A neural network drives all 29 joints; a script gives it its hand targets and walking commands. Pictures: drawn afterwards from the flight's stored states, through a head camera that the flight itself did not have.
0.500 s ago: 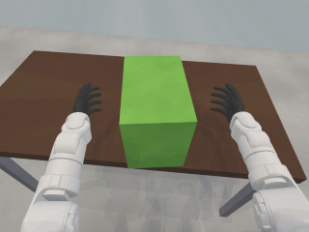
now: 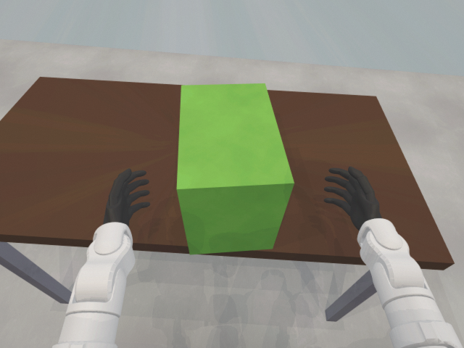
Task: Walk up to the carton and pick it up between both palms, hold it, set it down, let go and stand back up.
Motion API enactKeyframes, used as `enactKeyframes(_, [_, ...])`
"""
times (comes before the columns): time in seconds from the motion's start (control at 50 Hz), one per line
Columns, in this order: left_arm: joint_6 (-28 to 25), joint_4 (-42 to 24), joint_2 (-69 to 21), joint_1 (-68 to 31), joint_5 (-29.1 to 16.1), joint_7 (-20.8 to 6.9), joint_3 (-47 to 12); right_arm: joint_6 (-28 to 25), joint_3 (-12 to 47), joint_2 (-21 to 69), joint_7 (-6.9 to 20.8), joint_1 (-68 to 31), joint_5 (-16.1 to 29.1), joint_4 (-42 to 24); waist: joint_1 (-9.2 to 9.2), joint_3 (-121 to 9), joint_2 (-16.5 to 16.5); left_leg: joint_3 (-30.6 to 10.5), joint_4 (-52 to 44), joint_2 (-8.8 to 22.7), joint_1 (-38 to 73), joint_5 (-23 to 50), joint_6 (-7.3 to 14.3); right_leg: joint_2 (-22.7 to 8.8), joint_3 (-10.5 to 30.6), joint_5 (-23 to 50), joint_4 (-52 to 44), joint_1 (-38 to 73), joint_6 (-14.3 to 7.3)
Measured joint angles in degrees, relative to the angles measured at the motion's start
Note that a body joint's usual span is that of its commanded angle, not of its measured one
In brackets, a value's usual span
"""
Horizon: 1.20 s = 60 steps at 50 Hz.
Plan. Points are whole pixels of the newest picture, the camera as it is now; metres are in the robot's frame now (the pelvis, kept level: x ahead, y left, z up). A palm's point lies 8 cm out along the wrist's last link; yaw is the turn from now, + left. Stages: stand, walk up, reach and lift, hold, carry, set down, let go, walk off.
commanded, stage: set down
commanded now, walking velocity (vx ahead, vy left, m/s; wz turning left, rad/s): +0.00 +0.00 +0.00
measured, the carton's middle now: (227, 168) +0.46 +0.01 +0.02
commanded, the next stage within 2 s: let go in 1.84 s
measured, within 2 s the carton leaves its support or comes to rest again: neither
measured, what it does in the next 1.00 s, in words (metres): stands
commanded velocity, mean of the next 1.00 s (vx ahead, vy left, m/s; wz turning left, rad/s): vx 0.00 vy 0.00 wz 0.00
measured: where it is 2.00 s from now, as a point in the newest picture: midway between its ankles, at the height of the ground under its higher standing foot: outside the picture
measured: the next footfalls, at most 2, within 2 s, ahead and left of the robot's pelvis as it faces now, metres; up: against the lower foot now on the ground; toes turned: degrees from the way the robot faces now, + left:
none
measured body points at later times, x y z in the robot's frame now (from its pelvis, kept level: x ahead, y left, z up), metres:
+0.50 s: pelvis +0.01 +0.00 +0.00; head +0.01 +0.00 +0.45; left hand +0.24 +0.19 +0.02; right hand +0.25 -0.21 +0.02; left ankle +0.00 +0.11 -0.75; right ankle +0.03 -0.08 -0.75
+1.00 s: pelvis +0.00 +0.01 +0.00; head +0.01 +0.02 +0.45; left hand +0.21 +0.21 -0.03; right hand +0.20 -0.21 -0.04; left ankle +0.00 +0.11 -0.75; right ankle +0.03 -0.08 -0.75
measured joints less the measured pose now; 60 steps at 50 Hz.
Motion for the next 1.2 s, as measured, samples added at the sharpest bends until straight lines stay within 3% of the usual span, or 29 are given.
enactKeyframes(0.14, [-1.6, -3.2, -2.1, 5.3, 0.9, -0.6, -0.8, -2.2, 0.9, 1.3, -0.5, 5.3, -0.7, -3.5, -0.12, 0.8, 0.5, -0.5, -1.2, -0.1, 2.3, 0.3, 0.0, 0.0, -0.4, 0.2, -1.4, 2.5, 0.1])
enactKeyframes(0.44, [-12.8, -4.0, -2.3, 19.8, 1.5, -0.1, -3.6, -9.2, 0.8, 4.7, 0.3, 21.0, -2.9, -9.3, -0.07, 1.7, 0.9, -0.7, -1.7, 0.2, 5.4, -0.4, -0.4, 0.4, -0.5, -0.1, -2.6, 6.0, -0.1])
enactKeyframes(0.66, [-20.9, 3.6, -1.0, 22.5, 0.3, 0.8, -6.0, -12.5, -0.5, 6.3, 1.3, 27.3, -5.0, -7.4, 0.26, 2.2, 1.0, -0.6, 0.7, 0.3, 5.3, -1.3, -0.3, 0.3, -0.3, -1.0, -0.2, 5.8, -0.2])
enactKeyframes(0.78, [-20.3, 7.1, 0.4, 20.9, -0.8, 1.1, -6.6, -11.6, -0.5, 7.8, 1.1, 27.5, -6.3, -6.7, 0.89, 3.1, 0.5, -0.1, 2.9, 0.5, 4.2, -2.2, -0.2, 0.4, 0.1, -1.5, 1.8, 4.6, -0.2])
enactKeyframes(1.2, [-14.2, 10.2, 0.5, 23.9, 4.4, -1.4, -5.2, -12.6, 0.5, 6.6, 1.9, 28.0, -11.7, 2.7, 0.63, 5.3, 1.6, -0.1, 2.1, -0.3, 5.7, -3.2, 0.4, -0.3, 0.4, -2.6, 1.4, 6.0, 0.8])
